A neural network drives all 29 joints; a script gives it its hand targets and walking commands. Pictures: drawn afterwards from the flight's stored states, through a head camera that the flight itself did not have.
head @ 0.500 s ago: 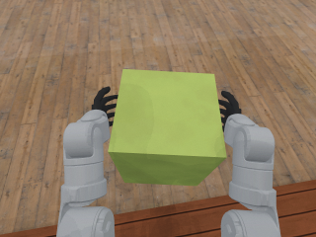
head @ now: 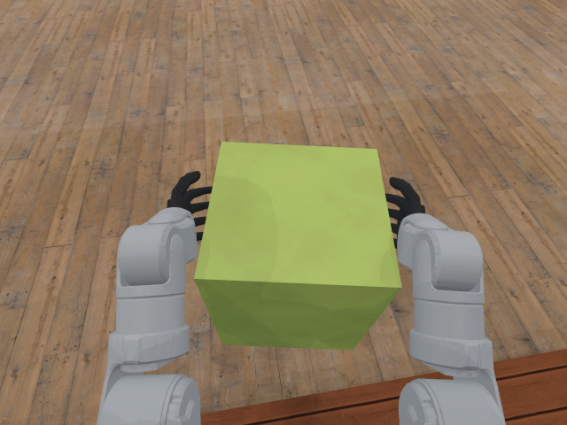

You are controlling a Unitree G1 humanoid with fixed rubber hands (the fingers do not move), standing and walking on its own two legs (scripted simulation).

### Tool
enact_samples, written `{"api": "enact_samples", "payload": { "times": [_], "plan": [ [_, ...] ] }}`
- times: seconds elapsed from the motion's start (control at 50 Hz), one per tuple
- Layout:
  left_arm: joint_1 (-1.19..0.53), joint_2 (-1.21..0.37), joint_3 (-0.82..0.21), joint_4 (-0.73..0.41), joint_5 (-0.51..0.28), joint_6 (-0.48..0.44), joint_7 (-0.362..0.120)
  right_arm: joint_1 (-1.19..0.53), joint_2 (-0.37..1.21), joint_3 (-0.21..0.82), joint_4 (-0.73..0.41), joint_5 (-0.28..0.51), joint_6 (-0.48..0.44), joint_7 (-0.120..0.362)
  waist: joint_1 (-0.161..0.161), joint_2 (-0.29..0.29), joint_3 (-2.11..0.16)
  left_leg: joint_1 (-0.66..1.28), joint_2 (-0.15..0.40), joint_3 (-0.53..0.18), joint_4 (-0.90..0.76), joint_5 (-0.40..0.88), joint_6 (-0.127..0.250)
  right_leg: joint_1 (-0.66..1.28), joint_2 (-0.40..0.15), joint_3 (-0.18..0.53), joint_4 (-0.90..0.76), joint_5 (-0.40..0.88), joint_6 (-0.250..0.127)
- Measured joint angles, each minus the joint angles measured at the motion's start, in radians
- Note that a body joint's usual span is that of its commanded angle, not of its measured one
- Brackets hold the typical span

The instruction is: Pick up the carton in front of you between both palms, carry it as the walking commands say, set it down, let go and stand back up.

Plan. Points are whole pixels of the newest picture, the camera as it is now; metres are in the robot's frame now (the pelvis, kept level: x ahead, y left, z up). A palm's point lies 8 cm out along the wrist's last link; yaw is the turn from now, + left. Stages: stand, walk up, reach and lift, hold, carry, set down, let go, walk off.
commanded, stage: carry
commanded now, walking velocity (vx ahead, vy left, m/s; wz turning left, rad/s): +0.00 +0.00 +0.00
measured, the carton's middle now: (293, 255) +0.35 +0.00 +0.03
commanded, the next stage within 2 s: none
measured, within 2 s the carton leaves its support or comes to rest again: neither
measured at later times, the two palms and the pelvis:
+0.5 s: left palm (162, 250) +0.30 +0.16 +0.12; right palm (414, 256) +0.30 -0.14 +0.12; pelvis -0.04 +0.01 +0.00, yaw +0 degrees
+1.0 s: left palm (166, 258) +0.29 +0.15 +0.12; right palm (424, 267) +0.29 -0.15 +0.12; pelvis -0.05 +0.01 +0.00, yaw +0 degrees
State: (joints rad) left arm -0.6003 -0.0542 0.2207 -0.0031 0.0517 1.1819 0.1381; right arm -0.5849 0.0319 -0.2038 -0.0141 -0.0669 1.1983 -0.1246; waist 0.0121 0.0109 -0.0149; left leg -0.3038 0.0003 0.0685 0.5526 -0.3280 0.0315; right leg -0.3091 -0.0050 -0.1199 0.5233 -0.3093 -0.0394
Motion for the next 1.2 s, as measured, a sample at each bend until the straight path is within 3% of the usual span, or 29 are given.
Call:
{"api": "enact_samples", "payload": {
  "times": [0.58,1.2],
  "plan": [
    [-0.031,0.042,-0.034,0.193,-0.008,0.025,-0.001,-0.021,-0.025,0.007,0.182,0.009,0.022,0.0,0.001,-0.013,-0.08,0.013,-0.008,0.006,-0.003,0.031,0.012,0.004,-0.011,0.004,0.015,0.04,0.01],
    [-0.043,0.038,-0.025,0.182,-0.002,0.032,-0.001,-0.043,-0.03,0.003,0.183,0.011,0.028,0.001,-0.006,-0.014,-0.058,-0.015,0.0,0.011,0.012,0.049,0.006,-0.028,-0.005,0.006,0.031,0.058,-0.002]
  ]
}}
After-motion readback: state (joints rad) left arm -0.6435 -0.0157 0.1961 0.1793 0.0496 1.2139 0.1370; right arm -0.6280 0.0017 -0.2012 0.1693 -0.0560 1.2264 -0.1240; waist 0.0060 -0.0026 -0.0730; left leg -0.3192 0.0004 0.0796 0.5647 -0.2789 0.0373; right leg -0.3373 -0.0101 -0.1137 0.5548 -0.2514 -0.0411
